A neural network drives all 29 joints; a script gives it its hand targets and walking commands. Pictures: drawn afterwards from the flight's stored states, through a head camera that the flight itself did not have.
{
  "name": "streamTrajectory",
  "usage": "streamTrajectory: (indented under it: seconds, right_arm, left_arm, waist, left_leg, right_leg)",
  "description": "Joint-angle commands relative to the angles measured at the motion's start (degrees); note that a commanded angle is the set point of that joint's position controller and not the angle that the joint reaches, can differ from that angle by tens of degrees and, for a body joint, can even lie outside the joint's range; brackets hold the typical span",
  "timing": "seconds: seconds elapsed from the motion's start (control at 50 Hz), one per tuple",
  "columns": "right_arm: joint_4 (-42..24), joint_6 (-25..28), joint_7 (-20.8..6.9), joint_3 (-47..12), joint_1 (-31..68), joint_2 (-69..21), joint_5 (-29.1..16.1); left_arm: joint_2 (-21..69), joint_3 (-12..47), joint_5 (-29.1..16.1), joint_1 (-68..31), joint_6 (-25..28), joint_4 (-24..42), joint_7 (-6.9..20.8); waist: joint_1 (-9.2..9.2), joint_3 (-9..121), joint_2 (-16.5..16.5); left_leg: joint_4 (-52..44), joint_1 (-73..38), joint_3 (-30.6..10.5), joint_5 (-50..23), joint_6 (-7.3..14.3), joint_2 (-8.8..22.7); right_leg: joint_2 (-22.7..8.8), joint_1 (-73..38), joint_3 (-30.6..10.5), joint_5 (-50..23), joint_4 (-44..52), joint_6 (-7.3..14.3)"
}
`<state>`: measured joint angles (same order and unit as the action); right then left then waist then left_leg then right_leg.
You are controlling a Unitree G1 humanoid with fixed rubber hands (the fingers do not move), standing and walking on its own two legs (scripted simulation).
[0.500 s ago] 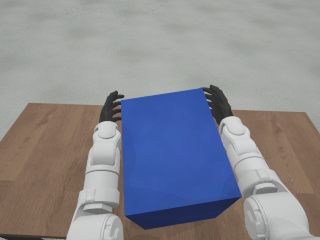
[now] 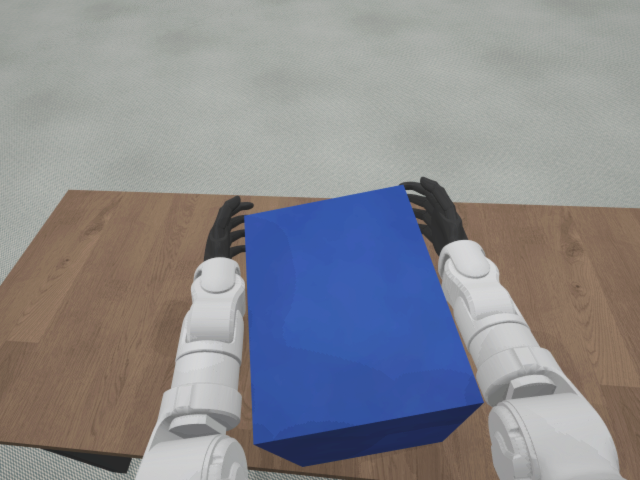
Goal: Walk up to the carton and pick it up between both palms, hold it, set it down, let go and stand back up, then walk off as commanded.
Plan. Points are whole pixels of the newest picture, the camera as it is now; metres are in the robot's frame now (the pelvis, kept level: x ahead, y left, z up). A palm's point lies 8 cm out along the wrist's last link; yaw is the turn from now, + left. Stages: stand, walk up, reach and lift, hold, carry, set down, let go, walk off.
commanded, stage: set down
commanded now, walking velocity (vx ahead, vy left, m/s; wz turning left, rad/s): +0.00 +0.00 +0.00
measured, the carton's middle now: (349, 335) +0.30 -0.01 -0.01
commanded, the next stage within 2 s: none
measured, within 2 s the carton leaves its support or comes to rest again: rests again in 1.84 s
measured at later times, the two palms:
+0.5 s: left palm (202, 272) +0.35 +0.18 +0.07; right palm (427, 246) +0.39 -0.11 +0.07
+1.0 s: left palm (217, 262) +0.36 +0.16 +0.07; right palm (441, 257) +0.38 -0.13 +0.06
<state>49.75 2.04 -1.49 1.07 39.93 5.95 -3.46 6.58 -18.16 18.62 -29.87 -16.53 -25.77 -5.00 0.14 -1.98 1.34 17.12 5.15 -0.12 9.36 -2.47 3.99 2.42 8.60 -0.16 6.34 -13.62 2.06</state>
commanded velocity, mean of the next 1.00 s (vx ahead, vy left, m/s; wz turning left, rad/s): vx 0.00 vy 0.00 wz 0.00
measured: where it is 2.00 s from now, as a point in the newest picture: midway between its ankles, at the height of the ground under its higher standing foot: outside the picture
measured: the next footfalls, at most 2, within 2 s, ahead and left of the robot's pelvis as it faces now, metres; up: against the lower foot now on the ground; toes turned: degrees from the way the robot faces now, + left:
none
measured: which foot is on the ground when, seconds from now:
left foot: down 0.00-1.00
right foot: down 0.00-1.00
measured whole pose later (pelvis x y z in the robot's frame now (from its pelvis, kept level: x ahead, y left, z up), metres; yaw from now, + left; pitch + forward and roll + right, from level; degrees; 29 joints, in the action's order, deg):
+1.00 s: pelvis -0.01 +0.02 +0.00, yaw +0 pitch +4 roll -1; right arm 61.0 10.2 -5.6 9.1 41.1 6.1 5.3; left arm 7.4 -20.3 18.6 -33.8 -6.0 -36.1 -6.8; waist 0.1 1.5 1.4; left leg 17.1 9.9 -0.1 11.6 -2.9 4.3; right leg 2.6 13.6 0.3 4.6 -13.6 2.0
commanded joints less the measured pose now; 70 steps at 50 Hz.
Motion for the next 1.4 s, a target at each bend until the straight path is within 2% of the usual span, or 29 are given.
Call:
streamTrajectory:
  seconds: [0.0,0.02,0.06,0.12,0.18,0.26,0.32,0.34,0.38,0.4,0.44,0.46,0.52,0.54,0.56,0.58,0.62,0.66,0.7,0.74,0.86,0.88,0.92,1.0,1.16,1.18,1.26,1.32,1.38]
  right_arm:
    - [-8.45,7.04,-5.46,-9.87,31.33,-33.21,5.10]
    - [-8.28,7.41,-5.58,-10.19,30.29,-33.68,4.99]
    - [-5.29,8.10,-5.69,-8.42,27.97,-33.30,4.69]
    - [-2.53,8.62,-5.11,-8.53,25.44,-32.02,4.19]
    - [1.31,8.42,-5.52,-4.65,25.04,-29.14,4.49]
    - [2.83,8.73,-5.98,-5.16,24.77,-27.01,3.43]
    - [6.08,7.69,-6.58,-1.77,23.59,-25.28,4.46]
    - [6.52,7.38,-6.87,-1.62,23.99,-24.48,4.05]
    - [5.98,7.76,-6.91,-0.52,23.82,-23.63,5.10]
    - [6.17,7.97,-7.07,-0.77,24.33,-24.00,4.65]
    - [5.83,8.21,-7.24,0.18,26.20,-23.77,5.56]
    - [4.98,8.64,-7.34,1.17,26.78,-23.74,6.47]
    - [0.36,11.05,-7.70,0.50,33.30,-25.35,7.26]
    - [0.95,11.00,-7.90,0.75,33.11,-25.42,7.75]
    - [1.30,11.18,-8.17,1.31,32.06,-25.13,8.25]
    - [2.81,10.80,-8.15,2.07,32.23,-24.64,8.79]
    - [3.15,10.52,-8.46,3.03,32.32,-24.79,10.10]
    - [3.84,10.27,-9.22,4.28,31.59,-25.26,10.63]
    - [3.58,10.53,-9.48,4.08,31.66,-25.71,11.42]
    - [3.43,11.00,-9.68,4.55,31.60,-24.82,11.70]
    - [2.16,11.45,-9.74,4.62,31.95,-26.03,12.23]
    - [2.63,11.23,-9.95,4.82,30.57,-25.63,12.40]
    - [2.23,11.24,-9.95,4.90,31.76,-25.28,12.60]
    - [3.11,11.32,-9.90,5.77,29.72,-25.81,12.89]
    - [3.76,11.47,-9.84,5.38,27.80,-26.57,12.97]
    - [3.14,11.51,-9.85,5.21,28.27,-26.58,12.96]
    - [3.04,11.57,-9.75,5.97,28.10,-26.22,13.36]
    - [3.71,11.42,-10.15,6.42,26.18,-26.19,13.23]
    - [3.96,10.82,-10.03,6.63,25.50,-27.26,13.87]
  left_arm:
    - [31.24,19.86,-7.03,-35.26,11.25,10.54,1.35]
    - [32.49,20.71,-7.66,-34.91,11.93,11.34,1.03]
    - [33.37,21.95,-7.28,-31.57,12.26,9.57,0.65]
    - [33.73,21.57,-5.58,-28.82,12.11,8.11,0.52]
    - [32.35,20.30,-4.12,-28.76,11.38,5.77,0.39]
    - [33.62,21.65,-4.90,-28.06,11.14,6.48,-0.08]
    - [32.53,20.17,-3.90,-28.03,9.94,4.93,0.08]
    - [32.10,19.19,-3.38,-26.35,9.35,3.77,-0.01]
    - [31.78,18.31,-2.64,-24.84,9.20,2.10,0.33]
    - [30.89,17.91,-2.79,-25.98,9.61,3.28,0.25]
    - [30.62,17.69,-3.37,-28.10,10.08,2.10,0.21]
    - [31.35,18.65,-3.90,-28.96,10.36,1.81,0.11]
    - [31.46,19.52,-5.61,-33.99,13.29,1.10,-0.89]
    - [29.94,17.63,-4.68,-32.64,13.64,-0.11,-0.97]
    - [30.36,17.82,-4.79,-32.58,13.89,-0.38,-1.05]
    - [29.34,16.23,-4.37,-32.51,13.75,-2.21,-1.01]
    - [28.16,13.38,-3.09,-31.92,13.43,-4.78,-0.56]
    - [28.63,13.02,-2.75,-33.00,13.65,-4.62,-0.57]
    - [28.75,12.00,-2.14,-31.90,14.16,-5.64,-0.62]
    - [28.65,11.81,-2.23,-31.75,14.54,-5.91,-0.61]
    - [28.43,8.39,-0.46,-29.73,14.72,-9.96,0.04]
    - [28.42,8.58,-0.18,-29.09,14.62,-9.62,0.15]
    - [28.89,8.90,-0.15,-30.04,14.74,-10.24,0.15]
    - [29.11,8.06,0.45,-28.91,15.15,-10.31,0.28]
    - [28.84,6.54,1.36,-26.62,15.66,-12.41,1.30]
    - [28.73,6.25,1.64,-27.01,16.08,-11.99,1.11]
    - [28.41,5.68,1.82,-26.36,15.90,-13.80,1.43]
    - [28.35,5.48,2.08,-25.60,16.02,-13.87,1.51]
    - [27.56,3.67,3.07,-24.81,16.14,-14.19,1.74]
  waist:
    - [-5.78,36.23,-3.41]
    - [-5.97,38.96,-2.56]
    - [-4.35,36.50,-0.49]
    - [-4.29,31.51,0.02]
    - [-3.57,26.09,1.93]
    - [-3.59,26.58,2.47]
    - [-2.79,23.41,2.95]
    - [-3.77,21.36,2.95]
    - [-3.39,20.63,2.21]
    - [-4.12,20.74,1.39]
    - [-3.85,20.23,0.41]
    - [-2.81,21.45,0.02]
    - [-4.24,26.97,-1.97]
    - [-5.28,25.61,-2.30]
    - [-4.89,25.88,-1.54]
    - [-5.23,23.81,-3.60]
    - [-5.91,21.86,-3.96]
    - [-6.46,23.07,-3.11]
    - [-7.21,23.61,-3.56]
    - [-6.76,24.77,-3.50]
    - [-8.82,23.67,-4.29]
    - [-7.60,23.46,-3.43]
    - [-7.98,22.64,-3.76]
    - [-7.96,22.79,-2.80]
    - [-8.01,20.73,-3.62]
    - [-8.73,21.35,-3.48]
    - [-8.00,19.92,-4.21]
    - [-8.30,19.10,-3.12]
    - [-9.13,17.81,-4.05]
  left_leg:
    - [-0.62,6.40,4.94,-19.23,0.06,-4.31]
    - [0.31,4.83,4.53,-22.23,-0.30,-3.95]
    - [1.37,2.89,3.77,-25.51,-1.29,-3.74]
    - [2.11,0.81,3.51,-28.64,-2.05,-3.41]
    - [1.67,-0.30,3.58,-26.17,-2.38,-3.20]
    - [2.90,-2.99,3.05,-30.71,-2.88,-2.49]
    - [1.82,-3.90,3.22,-27.60,-3.04,-2.13]
    - [1.09,-2.73,3.23,-25.34,-2.83,-2.10]
    - [0.59,-2.43,3.04,-23.53,-2.76,-1.90]
    - [0.34,-1.09,3.54,-22.28,-2.43,-2.21]
    - [0.19,0.21,3.51,-20.39,-2.20,-2.39]
    - [0.34,0.47,3.49,-19.53,-2.27,-2.46]
    - [0.72,3.37,3.31,-18.77,-1.46,-2.89]
    - [-0.10,5.33,3.85,-16.60,-1.01,-3.00]
    - [-0.68,6.41,3.82,-14.93,-1.04,-3.04]
    - [-1.19,6.77,4.04,-13.17,-0.40,-2.84]
    - [-2.70,9.27,4.85,-9.23,0.31,-3.16]
    - [-3.36,8.79,5.20,-7.51,0.42,-2.91]
    - [-3.17,9.16,5.11,-8.11,0.31,-2.79]
    - [-2.92,9.08,5.11,-8.31,0.35,-2.91]
    - [-3.04,11.39,5.47,-9.60,0.96,-3.42]
    - [-2.70,10.36,5.27,-10.40,0.69,-3.26]
    - [-3.07,10.92,5.35,-8.49,0.55,-3.17]
    - [-2.85,10.48,4.99,-9.34,0.39,-3.16]
    - [-3.12,12.16,5.35,-8.05,1.17,-3.43]
    - [-3.35,13.10,5.73,-7.28,1.02,-3.51]
    - [-3.41,13.56,5.37,-6.61,1.36,-3.62]
    - [-3.47,13.29,5.30,-6.02,1.33,-3.61]
    - [-3.90,13.43,5.54,-5.74,1.88,-3.85]
  right_leg:
    - [-0.66,-16.18,3.17,-23.09,-6.35,-3.57]
    - [-0.45,-14.94,3.34,-23.82,-6.34,-2.99]
    - [-0.18,-13.15,3.56,-25.52,-5.87,-2.10]
    - [0.21,-12.81,3.44,-27.59,-5.61,-1.87]
    - [0.73,-9.65,3.83,-20.43,-4.10,-1.14]
    - [1.66,-6.39,4.26,-17.68,-3.28,-0.11]
    - [1.81,-4.21,4.56,-12.05,-1.79,0.59]
    - [1.82,-4.43,4.37,-10.05,-1.43,0.88]
    - [1.42,-4.22,4.43,-9.21,-1.52,0.98]
    - [1.40,-5.05,4.21,-9.64,-1.52,0.64]
    - [1.42,-5.12,4.29,-8.74,-1.50,0.60]
    - [1.54,-4.57,4.40,-9.01,-1.75,0.65]
    - [1.33,-4.28,4.75,-9.57,-2.69,-0.04]
    - [1.05,-5.04,4.43,-9.86,-2.87,-0.27]
    - [1.09,-5.30,4.72,-9.29,-3.18,-0.22]
    - [0.64,-4.81,4.22,-7.39,-2.39,-0.16]
    - [0.20,-6.31,4.19,-5.68,-2.40,-0.49]
    - [0.21,-5.45,4.38,-3.16,-2.38,-0.53]
    - [0.17,-5.89,4.03,-4.53,-2.57,-0.23]
    - [0.27,-5.51,4.45,-5.15,-3.01,-0.36]
    - [0.03,-7.92,4.06,-7.99,-3.62,-0.91]
    - [0.26,-7.72,4.19,-9.18,-3.69,-0.83]
    - [0.44,-7.11,4.54,-6.76,-3.28,-0.93]
    - [0.30,-6.96,4.36,-7.09,-3.72,-0.76]
    - [-0.13,-8.08,3.81,-6.90,-3.53,-1.14]
    - [0.11,-8.40,3.90,-6.18,-3.80,-1.07]
    - [0.11,-8.06,3.71,-5.76,-3.40,-1.18]
    - [0.18,-7.17,3.77,-4.67,-3.72,-1.02]
    - [0.04,-7.66,3.44,-3.66,-3.27,-1.25]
